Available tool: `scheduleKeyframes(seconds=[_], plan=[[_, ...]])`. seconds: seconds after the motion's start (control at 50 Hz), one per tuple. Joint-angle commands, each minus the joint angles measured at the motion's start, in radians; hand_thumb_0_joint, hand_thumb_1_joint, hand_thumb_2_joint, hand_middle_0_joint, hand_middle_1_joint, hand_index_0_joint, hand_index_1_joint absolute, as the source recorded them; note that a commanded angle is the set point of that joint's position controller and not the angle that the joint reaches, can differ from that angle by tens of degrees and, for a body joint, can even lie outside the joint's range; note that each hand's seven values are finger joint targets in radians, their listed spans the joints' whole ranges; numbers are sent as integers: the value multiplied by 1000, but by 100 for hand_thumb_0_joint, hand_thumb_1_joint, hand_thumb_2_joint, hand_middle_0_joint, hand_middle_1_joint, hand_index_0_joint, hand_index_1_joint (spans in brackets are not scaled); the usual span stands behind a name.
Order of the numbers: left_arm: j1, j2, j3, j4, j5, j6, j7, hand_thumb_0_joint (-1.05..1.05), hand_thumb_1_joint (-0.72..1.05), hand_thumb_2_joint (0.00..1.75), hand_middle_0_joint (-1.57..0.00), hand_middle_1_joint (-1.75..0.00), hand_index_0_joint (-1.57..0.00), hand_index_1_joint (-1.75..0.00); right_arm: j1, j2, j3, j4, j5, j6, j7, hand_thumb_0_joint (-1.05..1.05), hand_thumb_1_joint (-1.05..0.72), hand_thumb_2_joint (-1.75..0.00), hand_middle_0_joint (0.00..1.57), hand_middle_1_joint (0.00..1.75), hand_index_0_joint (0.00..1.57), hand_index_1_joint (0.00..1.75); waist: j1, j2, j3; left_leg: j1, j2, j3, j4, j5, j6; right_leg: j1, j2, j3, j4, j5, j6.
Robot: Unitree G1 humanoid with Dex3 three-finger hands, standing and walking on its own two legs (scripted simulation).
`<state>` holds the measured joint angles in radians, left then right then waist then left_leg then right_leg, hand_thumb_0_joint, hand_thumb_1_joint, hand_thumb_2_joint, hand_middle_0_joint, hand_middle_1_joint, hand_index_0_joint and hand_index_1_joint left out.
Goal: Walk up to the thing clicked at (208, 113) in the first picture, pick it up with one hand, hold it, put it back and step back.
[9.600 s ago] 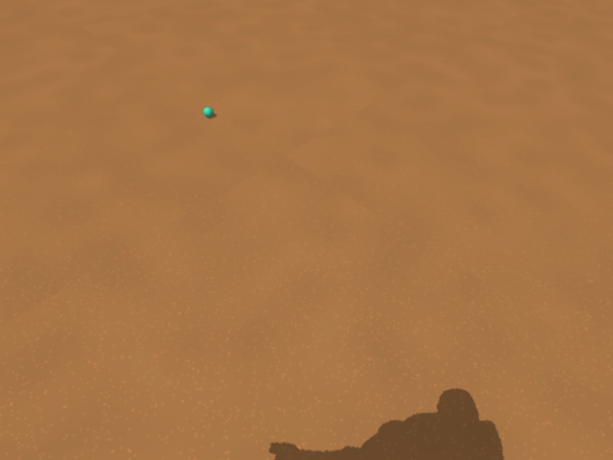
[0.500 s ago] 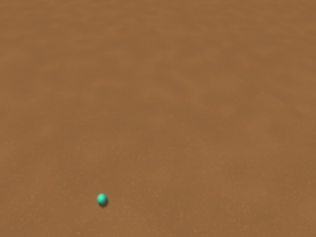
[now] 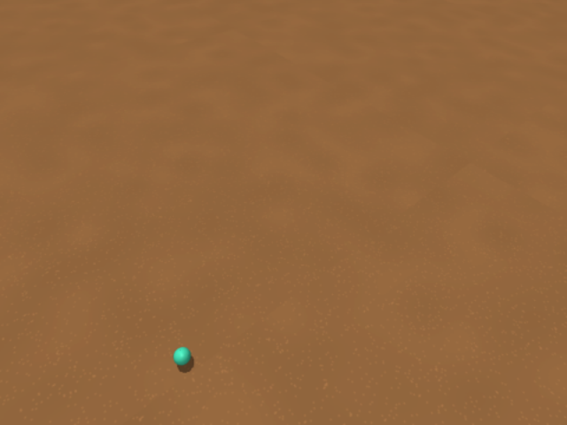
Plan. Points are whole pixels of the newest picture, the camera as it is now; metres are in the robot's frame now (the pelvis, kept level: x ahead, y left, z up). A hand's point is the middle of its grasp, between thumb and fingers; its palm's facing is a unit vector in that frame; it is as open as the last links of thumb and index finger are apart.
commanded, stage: stand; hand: left
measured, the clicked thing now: (182, 356) +0.48 +0.33 -0.75
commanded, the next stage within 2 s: walk up in 0.88 s
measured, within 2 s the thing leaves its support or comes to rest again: neither
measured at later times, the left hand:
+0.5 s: hand out of the picture +0.08 +0.26 -0.15, palm faces -0.03 -0.94 -0.35, open 7.4 cm
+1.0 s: hand out of the picture +0.07 +0.28 -0.15, palm faces +0.02 -0.92 -0.40, open 7.4 cm
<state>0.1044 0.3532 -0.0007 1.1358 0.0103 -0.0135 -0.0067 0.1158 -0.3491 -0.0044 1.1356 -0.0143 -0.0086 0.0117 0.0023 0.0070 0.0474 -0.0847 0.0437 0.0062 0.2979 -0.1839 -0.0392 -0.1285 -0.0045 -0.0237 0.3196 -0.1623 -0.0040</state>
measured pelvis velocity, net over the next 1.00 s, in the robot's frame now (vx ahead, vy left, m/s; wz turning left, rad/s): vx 0.01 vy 0.02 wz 0.00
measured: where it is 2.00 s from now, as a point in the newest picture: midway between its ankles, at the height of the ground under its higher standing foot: outside the picture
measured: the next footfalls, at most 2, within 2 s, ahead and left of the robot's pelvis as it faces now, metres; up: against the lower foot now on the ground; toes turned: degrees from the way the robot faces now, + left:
left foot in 1.18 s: +0.11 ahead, +0.23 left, +0.00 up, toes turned +1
right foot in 1.42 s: +0.09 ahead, -0.02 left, +0.00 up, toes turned +0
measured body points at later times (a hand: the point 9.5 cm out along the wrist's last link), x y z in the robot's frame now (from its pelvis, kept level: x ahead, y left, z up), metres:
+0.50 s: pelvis +0.00 +0.00 +0.00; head +0.02 +0.00 +0.45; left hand +0.08 +0.30 -0.13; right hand +0.08 -0.30 -0.14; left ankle -0.01 +0.14 -0.75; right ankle +0.01 -0.11 -0.75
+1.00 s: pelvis +0.01 +0.02 -0.01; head +0.02 +0.00 +0.44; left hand +0.07 +0.33 -0.12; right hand +0.08 -0.30 -0.14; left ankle -0.02 +0.15 -0.72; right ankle +0.01 -0.11 -0.75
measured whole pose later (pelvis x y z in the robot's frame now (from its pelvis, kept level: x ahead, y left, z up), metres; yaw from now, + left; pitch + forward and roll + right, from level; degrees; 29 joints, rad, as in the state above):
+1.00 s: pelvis +0.01 +0.02 -0.01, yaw +0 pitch -2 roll -1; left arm 0.18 0.34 0.05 1.06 0.03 -0.05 0.02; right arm 0.16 -0.41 -0.07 1.03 -0.06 0.05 0.05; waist 0.02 0.06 0.05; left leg -0.28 0.03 -0.03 0.76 -0.42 0.01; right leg -0.14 -0.01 -0.02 0.37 -0.21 -0.01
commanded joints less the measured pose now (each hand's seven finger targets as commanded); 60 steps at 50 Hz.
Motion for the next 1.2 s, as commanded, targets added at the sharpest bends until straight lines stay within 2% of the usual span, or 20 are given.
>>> scheduleKeyframes(seconds=[0.0,0.14,0.38,0.64,0.68,0.84,0.86,0.88,0.9,0.92,0.94,0.98,1.04,1.06,1.08,1.1,1.12,1.14,1.16,1.18], plan=[[-43,224,39,-62,-2,-18,13,0,90,90,-20,-30,-20,-30,-23,-212,-35,-56,3,-18,-17,0,-90,-90,20,30,20,30,-5,-6,-67,-18,94,-70,-44,86,45,24,-125,108,-51,106,-16],[-39,217,36,-65,-2,-18,13,0,90,90,-20,-30,-20,-30,-29,-215,-36,-58,4,-18,-18,0,-90,-90,20,30,20,30,-3,-5,-82,5,97,-68,-33,138,41,27,-125,105,-40,154,-19],[-36,216,35,-66,-2,-19,15,0,90,90,-20,-30,-20,-30,-30,-214,-34,-60,3,-17,-19,0,-90,-90,20,30,20,30,-1,-5,-89,12,101,-65,-29,156,45,36,-127,104,-36,179,-19],[-35,217,36,-63,-3,-19,16,0,90,90,-20,-30,-20,-30,-28,-212,-37,-62,4,-16,-18,0,-90,-90,20,30,20,30,-3,-14,-63,6,97,-64,-41,114,43,23,-122,105,-51,126,-16],[-37,220,38,-66,-3,-18,14,0,90,90,-20,-30,-20,-30,-26,-212,-34,-61,4,-17,-18,0,-90,-90,20,30,20,30,-3,-3,-63,1,96,-62,-41,95,45,24,-128,114,-53,132,-18],[-34,218,38,-69,-1,-19,16,0,90,90,-20,-30,-20,-30,-27,-211,-36,-65,3,-17,-19,0,-90,-90,20,30,20,30,-4,-5,-77,10,100,-59,-34,144,48,35,-126,106,-36,191,-20],[104,315,97,-62,0,-39,34,0,90,90,-20,-30,-20,-30,-18,-292,-93,-120,-34,12,5,0,-90,-90,20,30,20,30,40,60,-93,-96,19,18,131,-53,73,147,-153,166,-25,-17,-63],[184,358,115,-52,9,-40,45,0,90,90,-20,-30,-20,-30,-42,-240,-85,-154,-41,26,15,0,-90,-90,20,30,20,30,68,-30,-69,-261,-25,57,255,-254,66,214,-248,285,-72,-132,-115],[193,390,138,-67,23,-45,55,0,90,90,-20,-30,-20,-30,-50,-226,-89,-185,-50,41,23,0,-90,-90,20,30,20,30,88,-79,-22,-389,-9,-23,455,-376,64,183,-361,427,-121,-269,-195],[171,392,149,-105,29,-50,61,0,90,90,-20,-30,-20,-30,-43,-228,-95,-211,-56,53,33,0,-90,-90,20,30,20,30,80,-83,19,-462,32,-106,585,-349,70,130,-411,458,-136,-335,-239],[128,367,143,-135,26,-54,63,0,90,90,-20,-30,-20,-30,-22,-233,-104,-218,-52,58,44,0,-90,-90,20,30,20,30,56,-64,39,-475,59,-146,643,-304,67,83,-397,425,-142,-334,-245],[77,329,135,-176,26,-62,62,0,90,90,-20,-30,-20,-30,36,-236,-120,-234,-48,60,59,0,-90,-90,20,30,20,30,8,-93,46,-460,86,-152,629,-256,45,48,-336,321,-140,-268,-216],[74,322,133,-219,30,-62,51,0,90,90,-20,-30,-20,-30,45,-223,-127,-253,-48,58,67,0,-90,-90,20,30,20,30,15,-129,45,-359,81,-101,500,-258,21,-24,-289,205,-86,-125,-201],[56,315,128,-233,32,-60,46,0,90,90,-20,-30,-20,-30,40,-209,-127,-260,-44,54,66,0,-90,-90,20,30,20,30,9,-152,41,-297,78,-86,429,-247,24,-74,-273,164,-66,-93,-191],[20,310,123,-253,33,-56,41,0,90,90,-20,-30,-20,-30,75,-207,-131,-252,-38,50,61,0,-90,-90,20,30,20,30,-11,-174,21,-203,65,-65,361,-211,27,-129,-255,132,-26,-66,-170],[4,301,116,-262,29,-48,33,0,90,90,-20,-30,-20,-30,123,-207,-134,-230,-31,42,53,0,-90,-90,20,30,20,30,-30,-164,-7,-107,31,-13,273,-122,21,-172,-217,91,48,-64,-149],[-12,278,106,-265,22,-38,27,0,90,90,-20,-30,-20,-30,174,-206,-139,-198,-27,36,43,0,-90,-90,20,30,20,30,-59,-119,-34,-14,-15,40,181,-22,15,-216,-173,44,142,-89,-123],[13,228,89,-268,20,-27,23,0,90,90,-20,-30,-20,-30,226,-228,-146,-176,-31,28,29,0,-90,-90,20,30,20,30,-77,-44,-65,79,-26,35,144,-3,27,-271,-122,9,283,-151,-87],[88,156,68,-260,10,-14,19,0,90,90,-20,-30,-20,-30,241,-290,-153,-186,-42,17,17,0,-90,-90,20,30,20,30,-70,164,-70,49,129,-192,8,-111,68,-315,-20,-20,474,-299,-48],[114,174,70,-244,-7,-4,29,0,90,90,-20,-30,-20,-30,157,-361,-149,-235,-33,8,13,0,-90,-90,20,30,20,30,-45,232,-43,-165,288,-498,-123,-366,173,-277,42,71,541,-453,-25]])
